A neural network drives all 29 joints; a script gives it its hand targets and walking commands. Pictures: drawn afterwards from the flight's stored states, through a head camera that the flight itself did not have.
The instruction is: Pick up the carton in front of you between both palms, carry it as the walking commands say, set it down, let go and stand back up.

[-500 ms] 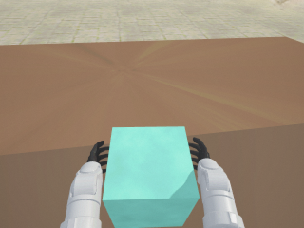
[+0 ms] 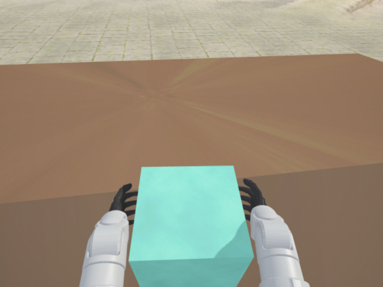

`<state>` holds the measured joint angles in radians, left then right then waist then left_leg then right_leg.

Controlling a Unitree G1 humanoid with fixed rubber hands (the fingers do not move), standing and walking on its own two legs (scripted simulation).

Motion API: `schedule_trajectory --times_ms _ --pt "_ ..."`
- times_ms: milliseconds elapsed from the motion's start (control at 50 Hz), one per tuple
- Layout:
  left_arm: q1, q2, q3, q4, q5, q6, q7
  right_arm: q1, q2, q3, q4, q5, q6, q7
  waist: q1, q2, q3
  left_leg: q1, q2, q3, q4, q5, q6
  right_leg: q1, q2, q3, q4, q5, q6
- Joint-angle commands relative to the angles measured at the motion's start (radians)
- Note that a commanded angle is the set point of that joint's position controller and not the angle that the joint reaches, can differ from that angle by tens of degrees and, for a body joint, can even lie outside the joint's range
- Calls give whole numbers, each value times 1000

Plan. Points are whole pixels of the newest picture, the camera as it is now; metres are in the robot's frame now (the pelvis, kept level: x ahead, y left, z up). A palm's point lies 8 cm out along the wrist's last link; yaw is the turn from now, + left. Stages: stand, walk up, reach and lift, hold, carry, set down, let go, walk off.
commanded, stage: reach and lift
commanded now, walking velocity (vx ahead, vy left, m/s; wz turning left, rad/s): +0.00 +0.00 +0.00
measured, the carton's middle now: (188, 233) +0.28 +0.00 -0.04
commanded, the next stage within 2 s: hold in 0.10 s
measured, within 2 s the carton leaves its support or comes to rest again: neither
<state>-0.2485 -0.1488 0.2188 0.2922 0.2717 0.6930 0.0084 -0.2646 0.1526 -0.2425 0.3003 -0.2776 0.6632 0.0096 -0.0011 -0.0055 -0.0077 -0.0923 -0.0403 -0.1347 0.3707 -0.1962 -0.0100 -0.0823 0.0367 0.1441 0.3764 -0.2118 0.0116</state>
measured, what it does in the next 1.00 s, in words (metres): stands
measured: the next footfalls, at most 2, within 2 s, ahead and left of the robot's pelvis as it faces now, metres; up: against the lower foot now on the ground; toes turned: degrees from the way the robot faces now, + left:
left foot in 1.56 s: +0.16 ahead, +0.09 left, +0.00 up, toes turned +7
right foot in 1.90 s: +0.43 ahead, -0.15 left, +0.00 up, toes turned -12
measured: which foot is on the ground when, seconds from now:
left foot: down 0.00-1.00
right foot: down 0.00-1.00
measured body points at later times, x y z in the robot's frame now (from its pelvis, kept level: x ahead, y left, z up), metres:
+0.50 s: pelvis -0.01 +0.00 +0.00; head -0.06 +0.00 +0.45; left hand +0.29 +0.15 +0.04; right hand +0.29 -0.15 +0.05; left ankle +0.01 +0.13 -0.75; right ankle +0.00 -0.13 -0.75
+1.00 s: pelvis -0.01 +0.00 +0.00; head -0.05 +0.00 +0.45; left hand +0.29 +0.15 +0.04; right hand +0.30 -0.15 +0.05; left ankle +0.01 +0.13 -0.75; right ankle +0.00 -0.13 -0.75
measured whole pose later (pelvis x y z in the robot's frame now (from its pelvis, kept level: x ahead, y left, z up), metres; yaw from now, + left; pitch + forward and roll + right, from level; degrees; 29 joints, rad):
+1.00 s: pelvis -0.01 +0.00 +0.00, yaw +0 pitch -7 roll +0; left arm -0.27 -0.15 0.22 0.23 0.28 0.77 0.00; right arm -0.28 0.16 -0.24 0.24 -0.29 0.74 0.02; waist 0.00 -0.01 0.01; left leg -0.04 -0.04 -0.12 0.35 -0.18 -0.01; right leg -0.03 0.03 0.14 0.36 -0.20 0.01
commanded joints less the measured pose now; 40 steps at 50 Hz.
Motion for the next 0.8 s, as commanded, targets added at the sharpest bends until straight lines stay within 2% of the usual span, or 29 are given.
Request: schedule_trajectory --times_ms 0,80,180,280,320,580,780 --pt "-497 -935 -539 -70 -255 -40 -244 -420 947 535 -6 238 -6 238 0 1 -239 90 -63 64 -35 232 -11 41 64 -68 -44 251 10" --pt "-503 -933 -546 -84 -261 -31 -245 -426 949 543 -21 243 3 237 0 0 -236 91 -63 66 -38 220 -9 46 63 -68 -48 243 11" --pt "-499 -927 -609 -173 -302 4 -240 -418 952 603 -108 279 40 227 -2 0 -271 129 -64 63 -51 275 -13 90 61 -65 -59 304 16" --pt "-489 -882 -538 -113 -257 39 -238 -408 905 533 -49 243 75 228 -1 0 -139 82 -60 72 -77 116 -7 40 57 -71 -86 141 9" --pt "-517 -891 -533 -104 -255 40 -243 -439 912 529 -44 243 74 234 0 2 -137 77 -57 74 -76 89 -5 31 55 -73 -84 113 5" --pt "-604 -928 -531 -73 -256 30 -250 -533 931 526 -12 241 60 246 -2 6 -180 83 -52 75 -61 54 -6 19 54 -81 -69 70 -1" --pt "-576 -926 -532 -88 -258 32 -246 -506 926 526 -27 240 61 244 -2 7 -196 105 -52 73 -63 123 -11 41 57 -80 -69 133 1"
